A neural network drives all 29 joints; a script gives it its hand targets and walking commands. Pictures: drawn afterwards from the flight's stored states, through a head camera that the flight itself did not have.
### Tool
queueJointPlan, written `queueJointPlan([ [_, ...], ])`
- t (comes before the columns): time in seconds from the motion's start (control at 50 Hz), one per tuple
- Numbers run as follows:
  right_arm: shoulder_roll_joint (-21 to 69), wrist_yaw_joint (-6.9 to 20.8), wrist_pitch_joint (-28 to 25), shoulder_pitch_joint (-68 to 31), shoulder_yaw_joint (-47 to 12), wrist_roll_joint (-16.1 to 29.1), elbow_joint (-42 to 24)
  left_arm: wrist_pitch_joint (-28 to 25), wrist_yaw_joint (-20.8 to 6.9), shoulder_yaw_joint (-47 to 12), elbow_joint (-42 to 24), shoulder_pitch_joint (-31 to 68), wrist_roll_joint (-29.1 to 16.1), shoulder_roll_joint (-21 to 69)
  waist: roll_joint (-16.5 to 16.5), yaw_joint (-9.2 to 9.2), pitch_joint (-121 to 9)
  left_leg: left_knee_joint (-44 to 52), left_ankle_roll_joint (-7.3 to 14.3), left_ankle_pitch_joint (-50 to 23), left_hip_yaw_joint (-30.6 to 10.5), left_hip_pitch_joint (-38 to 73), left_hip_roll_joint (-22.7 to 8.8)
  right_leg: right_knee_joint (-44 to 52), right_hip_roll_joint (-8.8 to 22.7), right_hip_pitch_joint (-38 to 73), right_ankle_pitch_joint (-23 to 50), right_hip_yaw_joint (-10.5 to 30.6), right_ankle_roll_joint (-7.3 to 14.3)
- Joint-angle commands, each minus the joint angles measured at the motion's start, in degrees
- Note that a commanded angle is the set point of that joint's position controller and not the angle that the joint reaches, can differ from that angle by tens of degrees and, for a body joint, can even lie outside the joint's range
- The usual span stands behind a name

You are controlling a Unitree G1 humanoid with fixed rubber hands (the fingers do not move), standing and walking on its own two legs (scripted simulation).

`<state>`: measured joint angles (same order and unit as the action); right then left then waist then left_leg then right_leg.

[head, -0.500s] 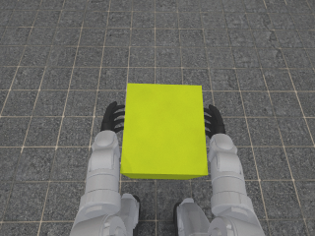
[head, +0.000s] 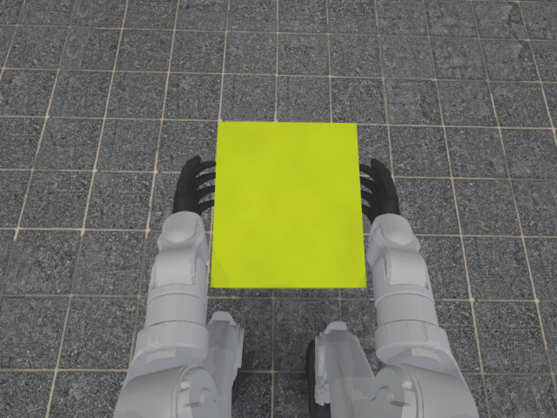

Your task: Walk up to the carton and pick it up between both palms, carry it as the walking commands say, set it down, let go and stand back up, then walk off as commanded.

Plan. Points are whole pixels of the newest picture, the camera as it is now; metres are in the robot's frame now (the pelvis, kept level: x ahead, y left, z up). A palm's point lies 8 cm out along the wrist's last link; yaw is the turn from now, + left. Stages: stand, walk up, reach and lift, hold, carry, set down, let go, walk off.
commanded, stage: set down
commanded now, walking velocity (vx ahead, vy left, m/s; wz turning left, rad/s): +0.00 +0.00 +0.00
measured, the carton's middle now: (284, 219) +0.41 +0.01 -0.14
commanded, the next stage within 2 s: none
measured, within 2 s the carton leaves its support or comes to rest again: neither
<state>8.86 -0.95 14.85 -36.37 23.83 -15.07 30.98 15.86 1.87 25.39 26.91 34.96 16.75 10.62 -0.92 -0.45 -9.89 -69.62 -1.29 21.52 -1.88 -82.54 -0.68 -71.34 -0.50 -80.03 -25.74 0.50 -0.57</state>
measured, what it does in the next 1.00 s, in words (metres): lowers itself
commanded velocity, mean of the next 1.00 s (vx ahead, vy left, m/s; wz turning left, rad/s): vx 0.00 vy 0.00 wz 0.00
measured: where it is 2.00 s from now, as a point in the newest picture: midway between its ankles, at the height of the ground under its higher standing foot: (273, 386)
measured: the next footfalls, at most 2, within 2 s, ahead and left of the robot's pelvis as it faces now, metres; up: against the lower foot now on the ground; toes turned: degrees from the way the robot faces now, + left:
none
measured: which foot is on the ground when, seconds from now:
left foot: down 0.00-1.00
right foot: down 0.00-1.00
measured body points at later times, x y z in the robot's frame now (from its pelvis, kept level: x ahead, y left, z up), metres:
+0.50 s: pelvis -0.02 +0.00 -0.08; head +0.21 +0.01 +0.30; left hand +0.42 +0.15 -0.16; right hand +0.44 -0.13 -0.16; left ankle +0.08 +0.13 -0.61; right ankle +0.05 -0.12 -0.61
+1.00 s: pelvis -0.04 +0.00 -0.15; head +0.24 +0.01 +0.21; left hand +0.45 +0.15 -0.24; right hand +0.46 -0.13 -0.24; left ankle +0.08 +0.13 -0.61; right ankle +0.05 -0.12 -0.61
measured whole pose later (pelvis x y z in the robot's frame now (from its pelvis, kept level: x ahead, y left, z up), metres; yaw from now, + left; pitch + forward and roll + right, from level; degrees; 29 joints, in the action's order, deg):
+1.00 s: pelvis -0.04 +0.00 -0.15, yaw -2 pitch +43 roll +0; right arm 0.1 -4.0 15.8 -58.8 23.0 -11.3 42.7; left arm 17.2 5.4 27.8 35.8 55.7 12.5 3.6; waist -1.4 -1.7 -6.8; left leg -100.0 -2.6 27.2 -3.0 -116.2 0.8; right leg -102.1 -2.6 -114.2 -31.4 1.8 -1.5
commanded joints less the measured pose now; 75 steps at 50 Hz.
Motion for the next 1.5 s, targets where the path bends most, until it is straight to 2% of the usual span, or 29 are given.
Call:
queueJointPlan([
  [0.0,54.73,12.01,-1.14,-31.25,-34.7,7.27,4.2,-0.96,-11.86,-36.39,5.89,30.32,-7.52,54.7,0.78,-0.21,-45.98,1.46,0.16,-15.92,1.27,28.2,10.05,4.94,-9.2,16.31,16.2,0.24,-0.72],
  [0.28,51.91,10.1,-0.78,-39.43,-31.71,8.54,7.62,-0.51,-9.19,-33.65,8.46,38.73,-9.11,52.04,0.9,-0.2,-47.6,-7.06,-0.61,-9.28,2.62,18.76,11.0,-4.03,-10.0,5.93,9.41,-1.17,-0.84],
  [0.46,50.23,9.52,-0.3,-46.74,-29.26,8.57,10.2,0.21,-8.45,-31.2,10.32,46.13,-9.46,51.32,1.01,-0.79,-48.79,-11.38,-1.18,-4.48,3.9,13.75,11.2,-8.83,-10.46,0.64,4.12,-2.32,-0.67],
  [0.56,50.18,9.47,-0.34,-48.47,-28.97,9.08,10.45,0.24,-8.23,-31.29,10.16,48.32,-10.09,51.36,1.03,-0.79,-51.57,-14.28,-1.55,-7.03,4.34,12.69,11.33,-11.78,-10.78,-1.39,6.27,-2.94,-0.72],
  [1.1,45.73,7.56,-0.79,-60.05,-28.31,10.37,12.45,-0.07,-9.28,-27.74,11.28,59.62,-11.44,45.18,-0.92,-2.86,-55.28,-26.49,-2.0,-7.48,7.07,-0.74,10.75,-22.66,-10.87,-9.56,6.89,-3.83,-0.95],
  [1.48,40.79,6.94,-2.14,-67.28,-29.68,13.23,13.37,-1.05,-9.98,-28.0,11.07,66.5,-13.64,40.29,-1.37,-3.55,-55.64,-34.11,-2.07,-9.06,7.52,-5.49,9.55,-30.81,-10.2,-13.28,8.06,-4.39,-1.09],
])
